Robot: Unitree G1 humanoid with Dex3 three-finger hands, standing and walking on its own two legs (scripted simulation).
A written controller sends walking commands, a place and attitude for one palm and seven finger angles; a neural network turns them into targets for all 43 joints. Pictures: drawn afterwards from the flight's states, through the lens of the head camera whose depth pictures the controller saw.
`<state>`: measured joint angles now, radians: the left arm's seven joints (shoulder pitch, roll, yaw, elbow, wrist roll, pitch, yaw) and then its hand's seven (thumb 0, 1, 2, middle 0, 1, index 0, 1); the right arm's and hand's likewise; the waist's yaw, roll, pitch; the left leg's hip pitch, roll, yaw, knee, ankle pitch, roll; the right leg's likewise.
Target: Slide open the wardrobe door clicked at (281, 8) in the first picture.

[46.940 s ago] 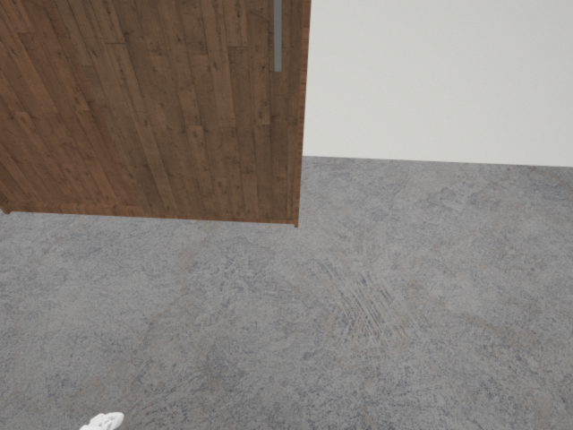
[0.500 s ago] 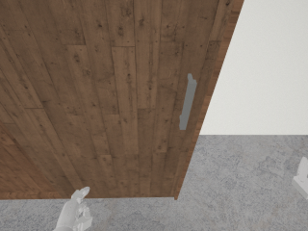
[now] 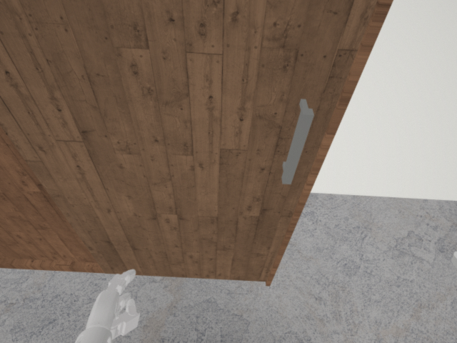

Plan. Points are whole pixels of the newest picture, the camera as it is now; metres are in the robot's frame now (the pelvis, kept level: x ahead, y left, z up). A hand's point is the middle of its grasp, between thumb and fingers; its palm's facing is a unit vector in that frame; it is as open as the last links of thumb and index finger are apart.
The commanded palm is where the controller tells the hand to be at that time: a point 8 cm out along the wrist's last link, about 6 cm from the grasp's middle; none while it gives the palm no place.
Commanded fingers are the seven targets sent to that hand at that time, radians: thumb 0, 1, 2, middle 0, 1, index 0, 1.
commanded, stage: step back with the hand held close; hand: right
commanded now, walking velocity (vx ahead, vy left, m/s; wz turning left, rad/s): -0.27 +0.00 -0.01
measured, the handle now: (294, 144) +0.48 -0.12 +0.10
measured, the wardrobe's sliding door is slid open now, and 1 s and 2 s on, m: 0.00 0.00 0.00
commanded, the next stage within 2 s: stop stepping back and stand still in 1.10 s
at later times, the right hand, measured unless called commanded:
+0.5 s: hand out of the picture +0.14 -0.28 +0.15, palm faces +0.48 +0.77 -0.42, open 7.4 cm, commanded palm +0.07 -0.32 +0.17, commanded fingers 0.00 -0.90 -0.90 0.20 0.30 0.20 0.30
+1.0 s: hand out of the picture +0.05 -0.30 +0.15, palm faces +0.39 +0.77 -0.50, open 7.4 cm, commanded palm -0.02 -0.33 +0.17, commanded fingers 0.00 -0.90 -0.90 0.20 0.30 0.20 0.30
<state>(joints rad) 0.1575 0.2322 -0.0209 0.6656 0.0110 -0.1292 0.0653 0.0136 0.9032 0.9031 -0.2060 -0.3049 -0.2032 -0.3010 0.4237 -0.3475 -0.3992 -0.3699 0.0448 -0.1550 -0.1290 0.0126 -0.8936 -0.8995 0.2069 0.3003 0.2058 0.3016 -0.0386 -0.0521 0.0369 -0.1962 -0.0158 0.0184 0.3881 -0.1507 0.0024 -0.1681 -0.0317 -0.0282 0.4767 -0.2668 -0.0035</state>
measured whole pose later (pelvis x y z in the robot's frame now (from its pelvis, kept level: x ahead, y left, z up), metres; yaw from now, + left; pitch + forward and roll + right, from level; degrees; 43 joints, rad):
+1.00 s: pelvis -0.16 -0.03 -0.01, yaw +0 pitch +1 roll +1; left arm 0.12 0.20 0.00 0.61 0.03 -0.10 0.10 0.01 0.90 0.90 -0.20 -0.30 -0.20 -0.30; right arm 0.52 -0.47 -0.44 -0.49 0.03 -0.21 -0.15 0.01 -0.89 -0.90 0.21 0.30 0.21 0.30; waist -0.01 0.03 0.05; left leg -0.44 -0.04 -0.07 0.79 -0.39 -0.02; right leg -0.40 0.00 -0.06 0.54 -0.15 -0.05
